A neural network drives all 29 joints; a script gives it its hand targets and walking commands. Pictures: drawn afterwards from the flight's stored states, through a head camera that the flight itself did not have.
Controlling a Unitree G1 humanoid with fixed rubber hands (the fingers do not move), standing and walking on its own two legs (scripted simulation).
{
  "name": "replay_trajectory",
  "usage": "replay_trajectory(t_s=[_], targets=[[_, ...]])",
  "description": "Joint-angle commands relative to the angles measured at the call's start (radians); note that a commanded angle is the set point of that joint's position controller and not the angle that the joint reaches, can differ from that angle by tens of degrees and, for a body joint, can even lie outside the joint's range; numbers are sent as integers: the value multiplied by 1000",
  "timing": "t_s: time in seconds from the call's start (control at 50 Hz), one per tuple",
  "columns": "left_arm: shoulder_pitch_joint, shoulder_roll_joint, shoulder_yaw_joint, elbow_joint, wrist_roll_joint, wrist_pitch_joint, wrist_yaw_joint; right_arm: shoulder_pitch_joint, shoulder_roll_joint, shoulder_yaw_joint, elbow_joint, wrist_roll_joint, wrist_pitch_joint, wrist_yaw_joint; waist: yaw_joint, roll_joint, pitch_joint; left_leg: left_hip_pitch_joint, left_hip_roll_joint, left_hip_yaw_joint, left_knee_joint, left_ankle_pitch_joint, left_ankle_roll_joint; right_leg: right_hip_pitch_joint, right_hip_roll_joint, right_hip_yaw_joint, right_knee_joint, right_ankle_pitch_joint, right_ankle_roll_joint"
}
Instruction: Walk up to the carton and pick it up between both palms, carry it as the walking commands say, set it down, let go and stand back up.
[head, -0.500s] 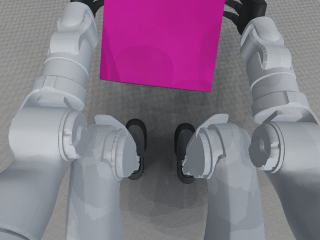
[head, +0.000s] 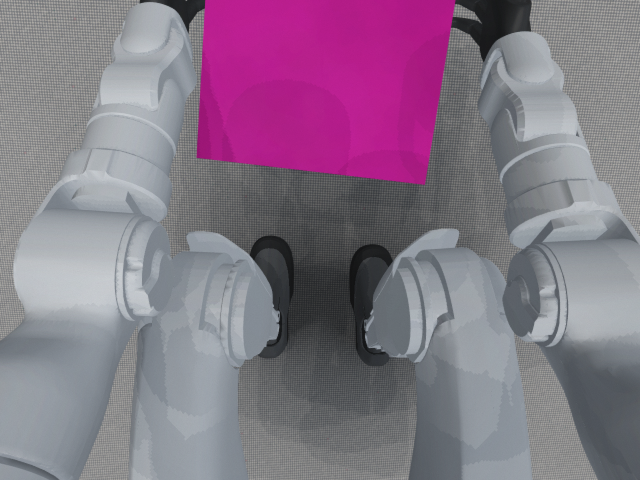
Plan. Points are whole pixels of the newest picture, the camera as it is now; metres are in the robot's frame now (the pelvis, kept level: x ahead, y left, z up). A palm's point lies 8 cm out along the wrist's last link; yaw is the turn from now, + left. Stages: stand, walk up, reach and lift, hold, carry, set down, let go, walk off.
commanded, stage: set down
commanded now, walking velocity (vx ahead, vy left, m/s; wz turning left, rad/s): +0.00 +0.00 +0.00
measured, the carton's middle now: (322, 85) +0.49 +0.02 -0.25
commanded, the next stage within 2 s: let go in 1.90 s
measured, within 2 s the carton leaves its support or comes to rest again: neither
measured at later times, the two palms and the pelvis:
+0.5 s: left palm (154, 47) +0.51 +0.19 -0.19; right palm (528, 83) +0.49 -0.20 -0.20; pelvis +0.00 -0.01 +0.00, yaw +1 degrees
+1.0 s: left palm (119, 38) +0.49 +0.19 -0.11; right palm (614, 46) +0.50 -0.21 -0.10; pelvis -0.01 -0.01 +0.03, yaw +1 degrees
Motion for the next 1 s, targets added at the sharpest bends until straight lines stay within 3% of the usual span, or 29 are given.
replay_trajectory(t_s=[0.0,0.04,0.12,0.16,0.18,0.22,0.24,0.26,0.32,0.36,0.48,0.5,0.54,0.56,0.58,0.6,0.64,0.66,0.68,0.7,0.74,0.8,0.82,0.86,0.88,0.92,0.94,0.96,0.98], targets=[[12,-139,-165,46,-32,-32,31,-30,-84,2,25,77,-52,-47,-100,1,-1103,538,-28,-95,-106,193,-60,367,66,219,-150,204,89],[-37,-95,-194,-9,-105,-53,53,-76,-192,-22,-48,98,-78,-75,-147,-3,-1221,588,-19,-108,-82,281,-64,402,58,229,-144,267,84],[15,-65,-214,-13,-151,-71,65,-131,-125,58,-122,208,-83,-56,-52,-40,-1256,597,-18,-108,-94,296,-43,408,58,241,-130,287,83],[-15,-58,-226,10,-187,-70,65,-171,-135,111,-156,249,-92,-52,-65,-79,-1270,581,-9,-91,-77,296,-37,420,52,253,-144,294,83],[-5,-43,-225,1,-196,-68,59,-211,-104,142,-214,275,-86,-49,-35,-108,-1270,567,-7,-100,-88,270,-21,447,47,263,-146,291,89],[-38,-25,-197,-72,-199,-68,67,-200,-216,72,-266,246,-93,-53,-50,-107,-1391,584,-12,-80,-69,315,-39,520,43,264,-132,338,76],[-43,-1,-215,-88,-231,-67,67,-209,-248,38,-298,229,-94,-63,-98,-135,-1408,599,-11,-103,-78,311,-31,522,44,241,-126,328,83],[-27,24,-171,-87,-224,-69,65,-183,-226,74,-337,263,-92,-63,-56,-126,-1423,594,-5,-79,-54,317,-26,556,43,272,-139,356,81],[11,52,-149,-75,-215,-67,58,-161,-251,51,-313,232,-77,-61,-51,-163,-1434,502,-3,-62,-59,283,-23,629,40,285,-137,393,86],[-4,94,-145,-92,-213,-70,55,-106,-225,38,-271,225,-63,-63,-81,-149,-1400,528,7,-72,-66,274,-15,589,37,268,-131,379,97],[-32,158,-118,-215,-209,-71,49,-75,-277,20,-274,220,-55,-60,-52,-110,-1465,528,8,-43,-54,273,-27,640,32,284,-137,385,85],[-42,151,-133,-250,-216,-67,44,-96,-285,0,-339,208,-55,-63,-94,-107,-1488,550,10,-51,-60,290,-34,668,29,275,-141,406,85],[-26,122,-148,-299,-218,-54,48,-72,-290,-7,-368,222,-50,-61,-90,-71,-1591,611,6,-45,-74,319,-39,684,36,254,-135,429,82],[-21,161,-120,-337,-203,-57,50,-91,-251,23,-421,239,-44,-62,-44,-61,-1646,676,3,-30,-75,331,-35,717,34,253,-147,425,85],[-58,184,-99,-432,-209,-47,59,-112,-314,-13,-469,230,-36,-67,-56,-58,-1723,711,2,-36,-73,345,-36,744,35,259,-142,448,73],[-41,123,-152,-489,-246,-35,56,-65,-290,12,-451,223,-25,-66,-100,-49,-1783,794,-8,-43,-86,375,-39,755,41,239,-151,444,68],[-50,144,-158,-607,-239,7,66,-65,-293,-10,-527,256,5,-67,-95,11,-1956,972,-8,-46,-115,357,-46,807,37,198,-156,399,65],[-20,87,-182,-594,-263,37,69,-70,-380,-50,-563,220,23,-71,-133,22,-1962,988,-18,-38,-108,363,-56,805,48,200,-175,385,51],[-34,110,-180,-639,-269,63,74,-84,-348,-10,-646,267,45,-73,-92,-2,-2066,1066,-20,-43,-132,349,-44,867,52,189,-184,370,59],[-41,113,-181,-488,-252,96,69,-76,-320,3,-498,261,75,-70,-111,-18,-1870,958,-11,-23,-132,239,-49,797,45,193,-202,265,53],[-106,155,-138,-808,-221,115,71,-74,-307,-46,-700,243,102,-63,-96,24,-2002,1036,-13,-45,-173,308,-51,896,45,218,-222,358,48],[-63,230,-46,-736,-203,167,84,-74,-383,-77,-723,214,159,-78,-104,-73,-1982,978,-23,-18,-188,208,-33,953,42,230,-275,271,61],[-69,228,-51,-729,-191,185,87,-97,-359,-64,-724,234,174,-72,-56,-57,-1901,938,-17,-21,-225,158,-25,921,48,245,-297,202,58],[-135,200,-92,-811,-187,208,92,-138,-356,-67,-722,226,197,-70,-92,-18,-1907,971,-6,-36,-270,78,-28,911,45,243,-332,137,40],[-97,223,-53,-690,-154,223,102,-111,-349,-70,-620,219,212,-64,-61,-24,-1800,926,1,-50,-291,27,-32,825,39,229,-329,87,45],[-64,221,-38,-669,-121,237,102,-129,-355,-98,-629,211,223,-55,-31,-27,-1775,927,2,-33,-330,21,-19,828,40,237,-382,53,50],[-75,220,-34,-695,-133,250,105,-127,-364,-103,-615,207,233,-50,-61,-58,-1792,961,4,-43,-356,-27,-19,828,37,218,-398,14,42],[-97,215,-16,-763,-109,247,108,-135,-355,-101,-646,207,235,-48,-30,-31,-1801,942,0,-30,-347,21,-24,877,32,266,-420,41,40],[-53,221,-6,-699,-102,256,110,-129,-372,-107,-634,188,234,-52,-55,-67,-1812,958,-6,-38,-361,15,-16,887,32,249,-430,42,48]])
